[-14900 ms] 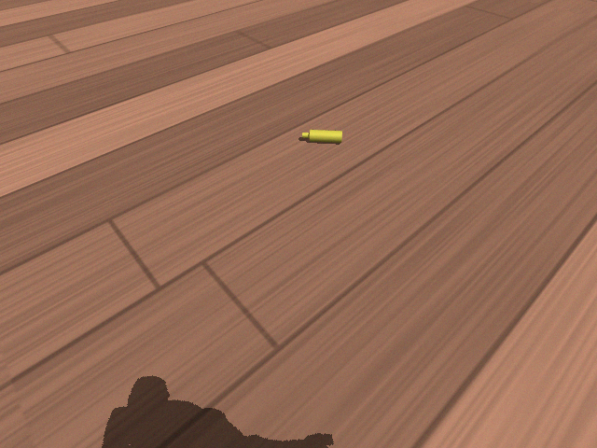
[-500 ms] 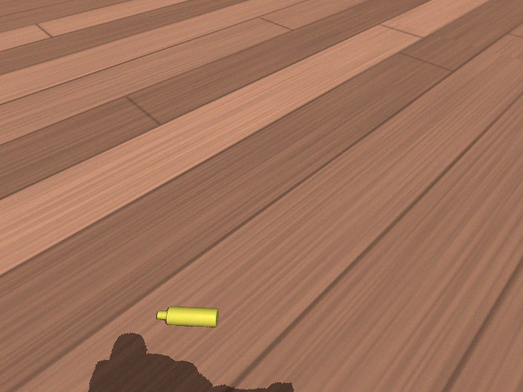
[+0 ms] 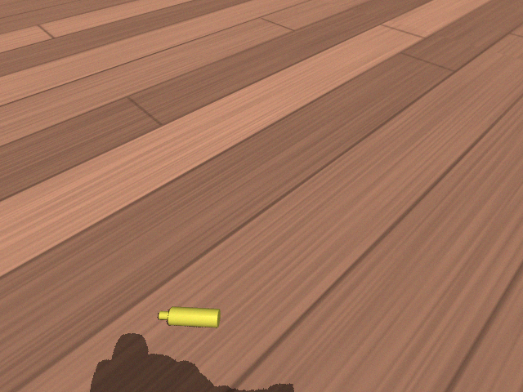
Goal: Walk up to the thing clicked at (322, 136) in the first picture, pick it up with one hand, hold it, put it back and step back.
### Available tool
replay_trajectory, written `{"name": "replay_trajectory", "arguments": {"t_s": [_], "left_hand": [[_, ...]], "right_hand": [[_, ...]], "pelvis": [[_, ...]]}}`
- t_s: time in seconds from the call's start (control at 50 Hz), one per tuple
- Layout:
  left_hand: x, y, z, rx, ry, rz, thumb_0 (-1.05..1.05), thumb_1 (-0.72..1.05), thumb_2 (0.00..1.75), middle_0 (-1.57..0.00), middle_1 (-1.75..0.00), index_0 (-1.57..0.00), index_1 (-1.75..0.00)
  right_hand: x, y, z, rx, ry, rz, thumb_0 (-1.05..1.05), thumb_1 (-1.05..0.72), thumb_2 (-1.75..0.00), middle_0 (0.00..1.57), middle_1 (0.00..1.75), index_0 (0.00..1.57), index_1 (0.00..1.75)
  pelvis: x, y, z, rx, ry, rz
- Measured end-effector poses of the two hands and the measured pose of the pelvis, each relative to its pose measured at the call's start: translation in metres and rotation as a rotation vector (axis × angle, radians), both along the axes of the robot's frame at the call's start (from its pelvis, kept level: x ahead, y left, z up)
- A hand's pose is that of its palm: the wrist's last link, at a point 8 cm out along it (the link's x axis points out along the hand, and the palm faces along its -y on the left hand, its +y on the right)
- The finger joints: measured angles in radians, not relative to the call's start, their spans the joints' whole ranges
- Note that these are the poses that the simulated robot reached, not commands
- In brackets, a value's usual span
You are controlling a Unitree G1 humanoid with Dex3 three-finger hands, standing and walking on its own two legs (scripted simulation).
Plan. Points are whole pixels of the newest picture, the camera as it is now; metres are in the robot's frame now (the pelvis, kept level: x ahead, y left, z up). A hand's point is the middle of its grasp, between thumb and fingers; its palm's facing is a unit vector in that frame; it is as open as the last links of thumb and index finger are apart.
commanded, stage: stand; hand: left
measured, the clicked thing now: (189, 316) +0.53 +0.32 -0.75
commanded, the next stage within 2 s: walk up in 0.36 s
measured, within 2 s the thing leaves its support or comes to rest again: neither
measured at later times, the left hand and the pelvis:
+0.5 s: hand out of the picture +0.05 +0.29 -0.15, palm faces +0.03 -0.91 -0.41, open 7.4 cm; pelvis +0.00 +0.02 -0.01, yaw +1 degrees
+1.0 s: hand out of the picture +0.11 +0.38 -0.18, palm faces -0.06 -0.93 -0.37, open 7.4 cm; pelvis +0.04 +0.10 -0.02, yaw -2 degrees
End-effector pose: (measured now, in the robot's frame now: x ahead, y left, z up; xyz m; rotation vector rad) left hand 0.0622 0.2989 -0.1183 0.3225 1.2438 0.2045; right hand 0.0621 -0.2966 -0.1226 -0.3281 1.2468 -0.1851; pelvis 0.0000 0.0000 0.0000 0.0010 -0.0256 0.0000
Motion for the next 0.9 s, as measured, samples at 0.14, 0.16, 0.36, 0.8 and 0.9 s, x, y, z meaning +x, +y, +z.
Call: {"name": "replay_trajectory", "arguments": {"t_s": [0.14, 0.16, 0.36, 0.8, 0.9], "left_hand": [[0.0, 0.0, 0.0, 0.002, -0.002, -0.001, 0.0, 0.9, 0.9, -0.2, -0.3, -0.21, -0.3], [0.0, 0.0, 0.0, 0.002, -0.002, 0.0, 0.0, 0.9, 0.9, -0.2, -0.3, -0.21, -0.3], [-0.001, -0.002, -0.001, -0.002, 0.0, -0.001, 0.0, 0.9, 0.9, -0.2, -0.3, -0.21, -0.3], [-0.005, 0.139, -0.02, 0.064, 0.05, 0.056, 0.01, 0.9, 0.9, -0.2, -0.3, -0.21, -0.3], [0.02, 0.133, -0.024, 0.02, 0.054, 0.022, 0.01, 0.91, 0.9, -0.2, -0.3, -0.2, -0.3]], "right_hand": [[0.001, 0.0, 0.0, 0.002, -0.004, 0.001, 0.01, -0.9, -0.9, 0.2, 0.3, 0.2, 0.3], [0.001, 0.0, 0.0, 0.002, -0.004, 0.001, 0.01, -0.9, -0.9, 0.2, 0.3, 0.2, 0.3], [-0.001, -0.002, 0.001, -0.002, 0.002, -0.002, 0.01, -0.9, -0.9, 0.2, 0.3, 0.2, 0.3], [0.023, 0.096, -0.002, -0.031, 0.007, 0.013, 0.01, -0.9, -0.9, 0.2, 0.3, 0.2, 0.3], [0.04, 0.11, 0.003, -0.031, -0.053, 0.009, 0.01, -0.9, -0.9, 0.2, 0.3, 0.2, 0.3]], "pelvis": [[0.0, -0.001, 0.0, 0.0, -0.001, 0.0], [-0.001, -0.001, 0.0, 0.0, -0.001, 0.0], [-0.001, -0.002, 0.0, -0.001, -0.001, 0.001], [0.03, 0.101, -0.021, -0.005, -0.02, 0.026], [0.04, 0.107, -0.019, -0.007, -0.01, -0.009]]}}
